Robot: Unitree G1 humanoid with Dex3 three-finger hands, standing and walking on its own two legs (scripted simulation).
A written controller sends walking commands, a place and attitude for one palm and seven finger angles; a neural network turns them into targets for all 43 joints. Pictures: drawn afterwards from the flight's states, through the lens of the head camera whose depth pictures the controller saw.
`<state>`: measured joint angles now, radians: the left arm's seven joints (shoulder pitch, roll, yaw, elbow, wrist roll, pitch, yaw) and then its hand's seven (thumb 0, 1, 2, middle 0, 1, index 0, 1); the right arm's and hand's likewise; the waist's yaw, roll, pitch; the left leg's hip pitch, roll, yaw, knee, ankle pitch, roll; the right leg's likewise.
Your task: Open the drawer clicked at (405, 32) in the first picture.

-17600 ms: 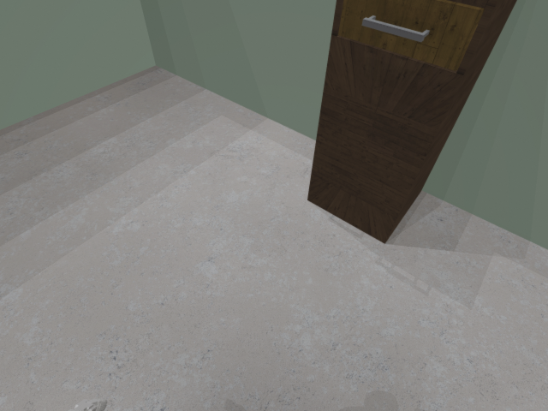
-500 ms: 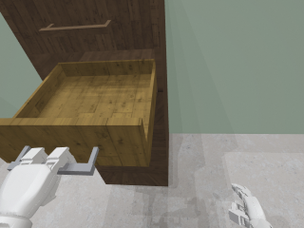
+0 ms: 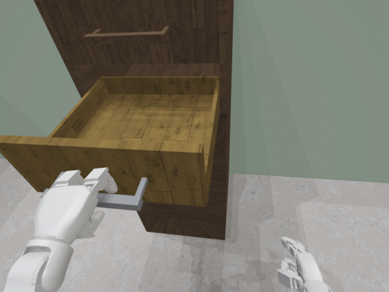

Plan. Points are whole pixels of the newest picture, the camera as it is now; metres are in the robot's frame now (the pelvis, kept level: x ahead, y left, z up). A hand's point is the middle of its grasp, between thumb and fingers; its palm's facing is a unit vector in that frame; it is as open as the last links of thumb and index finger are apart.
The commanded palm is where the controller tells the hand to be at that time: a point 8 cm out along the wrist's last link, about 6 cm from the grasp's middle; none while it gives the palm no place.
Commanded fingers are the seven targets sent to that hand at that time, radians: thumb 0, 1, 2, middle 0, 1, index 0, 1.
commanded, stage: open the thumb to release the handle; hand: left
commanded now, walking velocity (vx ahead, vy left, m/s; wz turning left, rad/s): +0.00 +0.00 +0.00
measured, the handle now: (96, 189) +0.24 +0.22 +0.14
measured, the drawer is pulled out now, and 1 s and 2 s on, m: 0.30 0.30 0.30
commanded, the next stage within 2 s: lift the hand off the handle in 0.22 s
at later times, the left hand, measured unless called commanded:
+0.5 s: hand (89, 219) +0.20 +0.22 +0.11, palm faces +0.08 -0.12 -0.99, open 13.7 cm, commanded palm +0.17 +0.22 +0.17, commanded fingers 0.00 -0.50 0.30 -0.30 -1.20 -0.30 -1.20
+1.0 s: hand (84, 206) +0.21 +0.22 +0.14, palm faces +0.10 -0.09 -0.99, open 13.2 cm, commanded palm +0.18 +0.22 +0.22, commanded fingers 0.00 -0.50 0.30 -0.30 -1.20 -0.30 -1.20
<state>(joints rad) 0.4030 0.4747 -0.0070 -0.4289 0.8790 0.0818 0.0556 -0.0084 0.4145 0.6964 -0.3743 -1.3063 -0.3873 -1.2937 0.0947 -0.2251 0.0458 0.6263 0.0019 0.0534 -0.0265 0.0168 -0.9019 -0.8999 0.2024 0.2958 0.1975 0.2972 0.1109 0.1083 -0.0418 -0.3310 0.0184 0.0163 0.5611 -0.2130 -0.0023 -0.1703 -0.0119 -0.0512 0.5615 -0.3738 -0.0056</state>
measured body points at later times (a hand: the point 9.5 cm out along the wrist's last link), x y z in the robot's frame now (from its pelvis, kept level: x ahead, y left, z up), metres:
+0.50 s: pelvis +0.00 +0.00 +0.00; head -0.01 -0.04 +0.45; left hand +0.19 +0.23 +0.16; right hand +0.23 -0.20 -0.09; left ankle +0.05 +0.12 -0.73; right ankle -0.04 -0.11 -0.73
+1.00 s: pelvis +0.00 +0.00 +0.01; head -0.01 -0.05 +0.45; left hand +0.19 +0.23 +0.19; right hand +0.24 -0.19 -0.08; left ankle +0.05 +0.12 -0.73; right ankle -0.04 -0.11 -0.73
